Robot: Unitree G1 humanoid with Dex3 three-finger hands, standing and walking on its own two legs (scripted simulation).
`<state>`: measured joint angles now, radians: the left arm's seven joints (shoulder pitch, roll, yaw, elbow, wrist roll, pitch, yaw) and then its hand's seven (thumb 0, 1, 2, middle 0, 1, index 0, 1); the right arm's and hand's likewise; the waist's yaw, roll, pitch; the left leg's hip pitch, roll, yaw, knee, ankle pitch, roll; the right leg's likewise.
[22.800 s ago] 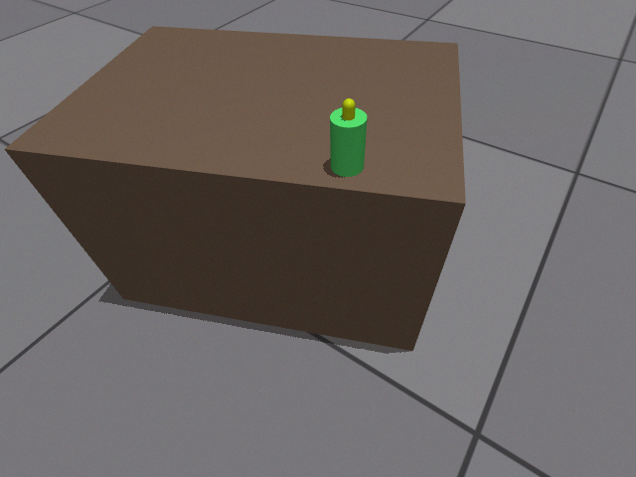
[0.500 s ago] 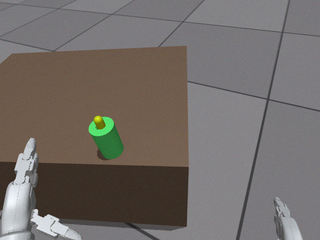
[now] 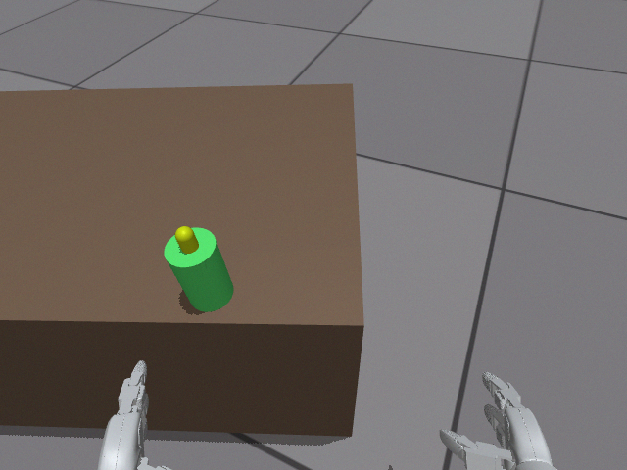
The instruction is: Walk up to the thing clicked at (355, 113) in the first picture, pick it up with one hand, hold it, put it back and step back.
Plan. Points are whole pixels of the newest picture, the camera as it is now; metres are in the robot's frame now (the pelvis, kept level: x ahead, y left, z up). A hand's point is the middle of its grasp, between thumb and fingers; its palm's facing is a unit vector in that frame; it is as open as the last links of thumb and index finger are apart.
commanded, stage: home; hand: left
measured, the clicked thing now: (198, 264) +0.40 +0.22 +0.01
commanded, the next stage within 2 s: none
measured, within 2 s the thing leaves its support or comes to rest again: neither
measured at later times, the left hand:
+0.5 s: hand (215, 436) +0.19 +0.18 -0.10, palm faces +0.06 -0.97 -0.23, open 17.6 cm
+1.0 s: hand out of the picture +0.06 +0.27 -0.14, palm faces -0.05 -0.91 -0.41, open 17.5 cm
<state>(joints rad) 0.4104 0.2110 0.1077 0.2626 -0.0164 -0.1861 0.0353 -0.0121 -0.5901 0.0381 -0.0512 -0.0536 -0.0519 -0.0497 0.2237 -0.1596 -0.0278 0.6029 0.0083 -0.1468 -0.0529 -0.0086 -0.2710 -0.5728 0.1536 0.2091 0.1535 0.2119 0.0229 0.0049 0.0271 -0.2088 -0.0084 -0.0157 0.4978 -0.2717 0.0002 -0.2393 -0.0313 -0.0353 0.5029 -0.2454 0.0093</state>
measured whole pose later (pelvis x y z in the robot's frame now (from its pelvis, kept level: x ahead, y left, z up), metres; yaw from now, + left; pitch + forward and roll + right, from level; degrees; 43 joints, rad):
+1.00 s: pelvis +0.00 +0.00 +0.01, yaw +0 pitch -3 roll +1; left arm 0.20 0.38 -0.02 1.05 0.03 -0.01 0.01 -0.01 -0.56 0.05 -0.05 -0.05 -0.05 -0.05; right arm 0.19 -0.37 -0.01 1.05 -0.03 0.00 0.01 0.00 -0.90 -0.90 0.21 0.30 0.20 0.30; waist 0.00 0.01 0.01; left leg -0.12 -0.01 -0.01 0.39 -0.22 0.00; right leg -0.17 -0.04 -0.03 0.42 -0.20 0.01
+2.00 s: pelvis +0.01 -0.01 +0.01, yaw -1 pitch -2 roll +0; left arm 0.11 0.34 -0.01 1.14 0.01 -0.01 0.00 0.00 -0.54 0.06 -0.06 -0.06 -0.06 -0.05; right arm 0.14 -0.36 0.01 1.12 -0.02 -0.01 0.00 0.00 -0.90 -0.90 0.21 0.30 0.21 0.30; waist 0.00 0.02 0.03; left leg -0.08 0.01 -0.01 0.30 -0.18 -0.02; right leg -0.12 -0.01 -0.03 0.33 -0.17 -0.01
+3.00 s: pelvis +0.01 -0.01 +0.01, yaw -1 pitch -2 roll +0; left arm 0.12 0.35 -0.01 1.13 0.01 -0.01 0.00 0.00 0.32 0.75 -0.20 -0.28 -0.19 -0.28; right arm 0.15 -0.35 0.00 1.12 -0.02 0.00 0.00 0.00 -0.90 -0.90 0.21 0.30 0.21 0.30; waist 0.00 0.01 0.04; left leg -0.08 0.02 -0.01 0.30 -0.18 -0.02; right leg -0.12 0.00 -0.03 0.32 -0.16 -0.01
